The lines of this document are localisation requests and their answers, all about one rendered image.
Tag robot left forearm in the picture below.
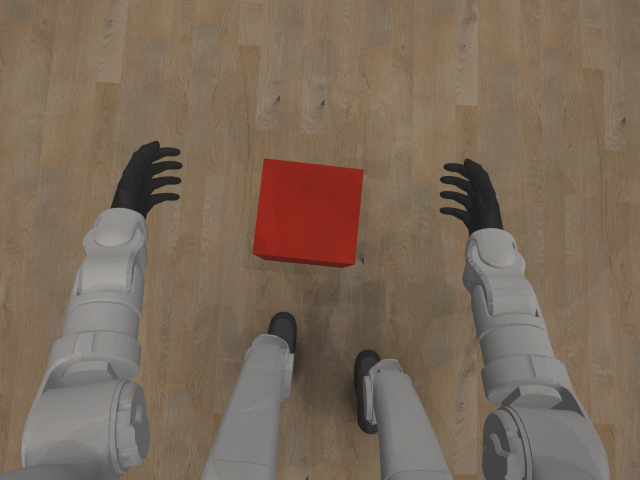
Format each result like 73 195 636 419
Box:
20 208 148 468

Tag robot left hand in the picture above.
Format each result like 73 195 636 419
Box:
110 141 183 220

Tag robot right upper arm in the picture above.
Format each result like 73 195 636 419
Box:
482 406 608 480

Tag robot right hand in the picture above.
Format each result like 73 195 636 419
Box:
440 158 503 237

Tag robot left upper arm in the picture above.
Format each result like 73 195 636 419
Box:
0 379 150 480

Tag robot right shin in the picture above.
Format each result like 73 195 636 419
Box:
367 359 412 424

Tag robot right forearm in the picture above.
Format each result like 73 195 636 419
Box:
462 228 610 480

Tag robot right foot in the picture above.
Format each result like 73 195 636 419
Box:
354 350 381 434

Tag carton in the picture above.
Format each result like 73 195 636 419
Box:
252 158 364 268

